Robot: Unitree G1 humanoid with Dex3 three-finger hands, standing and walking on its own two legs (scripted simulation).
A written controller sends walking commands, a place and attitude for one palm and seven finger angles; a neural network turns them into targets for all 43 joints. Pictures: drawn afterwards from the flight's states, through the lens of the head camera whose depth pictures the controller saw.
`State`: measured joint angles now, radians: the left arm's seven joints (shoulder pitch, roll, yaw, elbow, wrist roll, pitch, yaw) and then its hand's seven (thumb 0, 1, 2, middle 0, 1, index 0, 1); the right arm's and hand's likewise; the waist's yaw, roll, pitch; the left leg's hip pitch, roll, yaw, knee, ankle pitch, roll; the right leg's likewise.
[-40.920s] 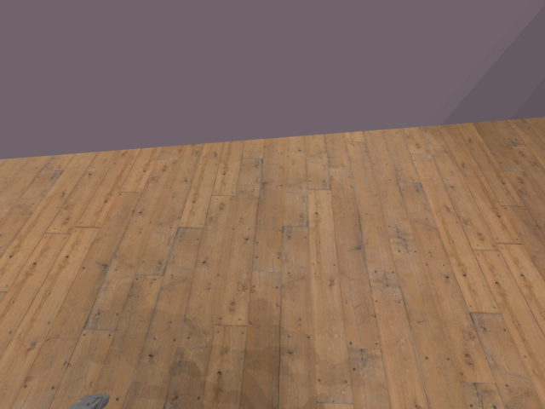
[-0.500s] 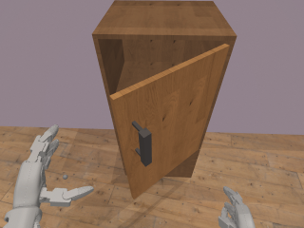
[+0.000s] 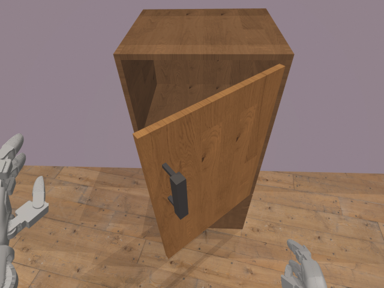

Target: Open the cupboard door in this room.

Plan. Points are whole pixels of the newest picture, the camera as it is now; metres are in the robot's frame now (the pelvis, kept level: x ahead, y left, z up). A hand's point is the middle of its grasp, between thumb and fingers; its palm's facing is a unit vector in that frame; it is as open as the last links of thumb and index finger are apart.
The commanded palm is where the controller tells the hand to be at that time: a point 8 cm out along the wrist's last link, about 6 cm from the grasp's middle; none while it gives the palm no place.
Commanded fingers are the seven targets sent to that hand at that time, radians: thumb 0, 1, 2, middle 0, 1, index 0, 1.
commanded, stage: draw the hand back to the body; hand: left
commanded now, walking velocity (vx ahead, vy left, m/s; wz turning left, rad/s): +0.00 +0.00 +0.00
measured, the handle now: (174, 191) +0.32 +0.09 +0.03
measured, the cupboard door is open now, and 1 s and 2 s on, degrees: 41 41 41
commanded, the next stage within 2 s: step back with the hand held close in 0.30 s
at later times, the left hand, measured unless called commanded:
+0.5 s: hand (55, 200) +0.19 +0.25 +0.16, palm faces +0.46 -0.78 -0.42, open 7.5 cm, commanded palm +0.14 +0.28 +0.18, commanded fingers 0.00 0.90 0.90 -0.20 -0.30 -0.20 -0.30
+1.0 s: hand (5, 243) +0.12 +0.28 +0.16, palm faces +0.38 -0.76 -0.53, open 7.4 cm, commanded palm +0.06 +0.32 +0.18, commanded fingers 0.00 0.90 0.90 -0.20 -0.30 -0.20 -0.30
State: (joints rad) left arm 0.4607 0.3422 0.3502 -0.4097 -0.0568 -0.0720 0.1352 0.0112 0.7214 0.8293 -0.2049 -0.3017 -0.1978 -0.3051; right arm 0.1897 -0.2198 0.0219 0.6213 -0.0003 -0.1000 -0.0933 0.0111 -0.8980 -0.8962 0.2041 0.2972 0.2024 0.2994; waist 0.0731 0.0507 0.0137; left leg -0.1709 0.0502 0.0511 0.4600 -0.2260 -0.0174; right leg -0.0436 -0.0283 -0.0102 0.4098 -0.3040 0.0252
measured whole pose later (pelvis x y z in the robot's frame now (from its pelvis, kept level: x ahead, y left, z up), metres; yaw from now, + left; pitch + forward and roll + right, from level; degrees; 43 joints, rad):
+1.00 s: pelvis -0.09 +0.03 -0.01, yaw -1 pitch -1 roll -2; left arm 0.55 0.44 0.45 -0.54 -0.03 -0.20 0.15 0.02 0.88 0.90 -0.22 -0.30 -0.21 -0.31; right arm 0.20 -0.21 -0.01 0.52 0.02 -0.04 -0.08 0.01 -0.90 -0.90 0.20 0.30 0.20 0.30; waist 0.00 0.02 0.09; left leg -0.41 0.06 0.07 0.57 -0.14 0.03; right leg -0.30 -0.01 0.03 0.54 -0.22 0.05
